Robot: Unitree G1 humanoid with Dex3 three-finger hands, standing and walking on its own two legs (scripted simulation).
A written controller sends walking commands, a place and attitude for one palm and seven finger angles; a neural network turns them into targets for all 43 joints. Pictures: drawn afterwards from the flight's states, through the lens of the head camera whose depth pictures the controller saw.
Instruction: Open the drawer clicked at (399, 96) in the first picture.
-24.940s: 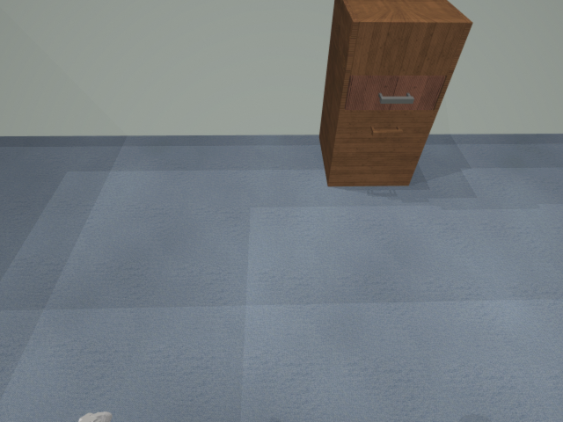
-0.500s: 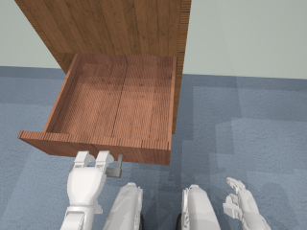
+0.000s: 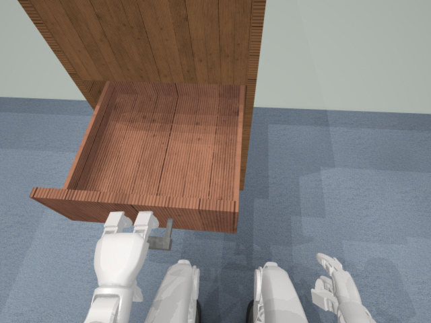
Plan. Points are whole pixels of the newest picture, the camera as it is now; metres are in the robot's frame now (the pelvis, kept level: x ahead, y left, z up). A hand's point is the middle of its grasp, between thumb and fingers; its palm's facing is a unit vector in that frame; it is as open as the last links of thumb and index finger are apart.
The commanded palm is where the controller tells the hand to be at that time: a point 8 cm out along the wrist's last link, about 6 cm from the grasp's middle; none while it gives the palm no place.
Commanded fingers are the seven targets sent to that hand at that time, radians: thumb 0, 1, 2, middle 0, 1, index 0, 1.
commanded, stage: lift the hand off the handle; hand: left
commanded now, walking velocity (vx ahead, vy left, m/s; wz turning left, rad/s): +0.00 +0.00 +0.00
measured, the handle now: (139, 231) +0.29 +0.18 -0.07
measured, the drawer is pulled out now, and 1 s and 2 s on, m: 0.30 0.30 0.30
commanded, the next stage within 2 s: none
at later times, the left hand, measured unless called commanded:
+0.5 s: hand (132, 253) +0.24 +0.17 -0.03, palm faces -0.08 -0.10 -0.99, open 13.4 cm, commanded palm +0.23 +0.17 +0.02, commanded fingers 0.00 -0.50 0.30 -0.30 -1.20 -0.30 -1.20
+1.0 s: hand (122, 247) +0.25 +0.18 +0.01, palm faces -0.05 -0.11 -0.99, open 13.4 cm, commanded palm +0.23 +0.17 +0.06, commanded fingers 0.00 -0.50 0.30 -0.30 -1.20 -0.30 -1.20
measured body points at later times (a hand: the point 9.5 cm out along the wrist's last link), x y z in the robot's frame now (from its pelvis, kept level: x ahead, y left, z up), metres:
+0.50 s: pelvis +0.01 +0.00 +0.03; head +0.11 -0.03 +0.47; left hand +0.24 +0.18 +0.02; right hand +0.21 -0.23 -0.09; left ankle +0.04 +0.13 -0.57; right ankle +0.05 -0.10 -0.57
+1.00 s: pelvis +0.03 -0.01 +0.06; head +0.11 -0.04 +0.50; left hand +0.24 +0.18 +0.06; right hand +0.22 -0.24 -0.06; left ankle +0.04 +0.13 -0.57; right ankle +0.05 -0.10 -0.57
